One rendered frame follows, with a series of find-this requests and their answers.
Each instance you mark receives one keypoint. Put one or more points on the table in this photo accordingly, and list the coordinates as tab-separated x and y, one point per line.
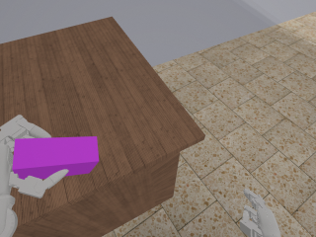
91	80

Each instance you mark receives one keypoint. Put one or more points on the robot right hand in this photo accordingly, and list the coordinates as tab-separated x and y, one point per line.
264	223

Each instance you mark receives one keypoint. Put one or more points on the robot left hand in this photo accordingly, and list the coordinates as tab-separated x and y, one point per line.
19	128

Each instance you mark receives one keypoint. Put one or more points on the sponge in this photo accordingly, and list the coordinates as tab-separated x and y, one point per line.
42	157

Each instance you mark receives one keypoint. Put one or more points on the left robot forearm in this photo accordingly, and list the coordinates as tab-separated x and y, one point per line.
8	217

